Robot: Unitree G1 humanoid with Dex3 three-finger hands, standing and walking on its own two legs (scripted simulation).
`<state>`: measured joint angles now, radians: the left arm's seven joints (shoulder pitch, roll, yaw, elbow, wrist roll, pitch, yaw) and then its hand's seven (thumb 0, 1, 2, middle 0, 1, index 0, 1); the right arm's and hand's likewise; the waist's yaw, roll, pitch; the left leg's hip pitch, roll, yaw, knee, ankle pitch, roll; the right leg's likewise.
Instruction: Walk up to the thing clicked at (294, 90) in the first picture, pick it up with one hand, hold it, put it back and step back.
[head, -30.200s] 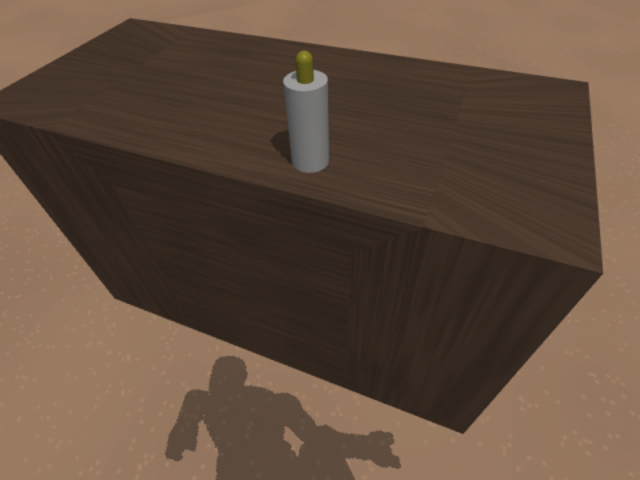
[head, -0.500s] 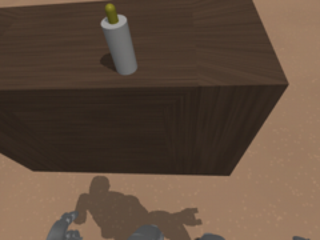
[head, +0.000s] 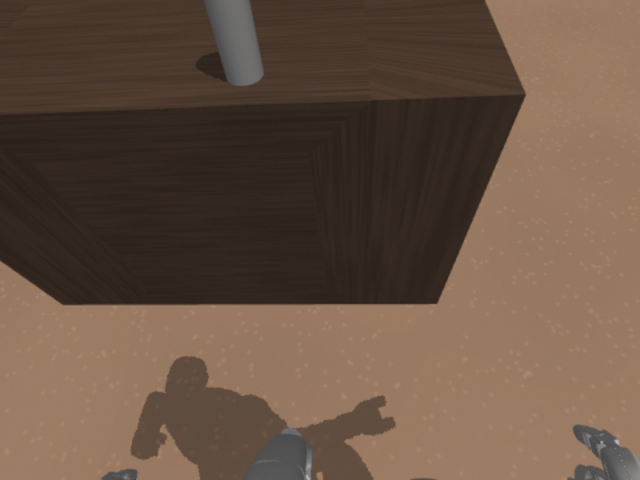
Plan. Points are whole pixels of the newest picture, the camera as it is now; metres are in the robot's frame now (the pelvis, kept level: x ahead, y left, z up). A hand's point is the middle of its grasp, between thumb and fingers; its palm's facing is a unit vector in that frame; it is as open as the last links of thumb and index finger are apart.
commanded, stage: step back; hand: left
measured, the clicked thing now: (231, 18) +0.75 +0.21 +0.15
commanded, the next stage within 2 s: stand in 1.88 s
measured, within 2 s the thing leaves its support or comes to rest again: neither
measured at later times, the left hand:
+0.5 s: hand out of the picture -0.06 +0.27 -0.13, palm faces +0.06 -0.92 -0.39, open 7.4 cm
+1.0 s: hand out of the picture -0.25 +0.25 -0.12, palm faces +0.12 -0.89 -0.45, open 7.4 cm
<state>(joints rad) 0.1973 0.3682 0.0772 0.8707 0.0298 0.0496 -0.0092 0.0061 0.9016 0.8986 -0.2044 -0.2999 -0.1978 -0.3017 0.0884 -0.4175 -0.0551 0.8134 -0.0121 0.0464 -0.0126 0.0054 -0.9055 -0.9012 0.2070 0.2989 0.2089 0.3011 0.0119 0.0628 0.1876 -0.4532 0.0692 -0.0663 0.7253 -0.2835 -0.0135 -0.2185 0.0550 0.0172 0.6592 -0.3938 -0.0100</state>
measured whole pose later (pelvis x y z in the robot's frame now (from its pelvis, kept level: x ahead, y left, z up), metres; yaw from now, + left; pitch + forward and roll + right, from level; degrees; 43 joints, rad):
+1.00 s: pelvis -0.31 -0.04 +0.00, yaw +7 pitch -3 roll +1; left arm 0.17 0.39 0.06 0.86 0.04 0.02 0.01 0.01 0.90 0.90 -0.21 -0.30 -0.20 -0.30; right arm 0.20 -0.39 -0.06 0.96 -0.03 0.05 0.00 0.01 -0.91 -0.90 0.20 0.30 0.21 0.30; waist 0.03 0.02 0.12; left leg -0.22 -0.02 -0.04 0.64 -0.44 0.00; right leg -0.36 -0.06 -0.07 0.70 -0.29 -0.03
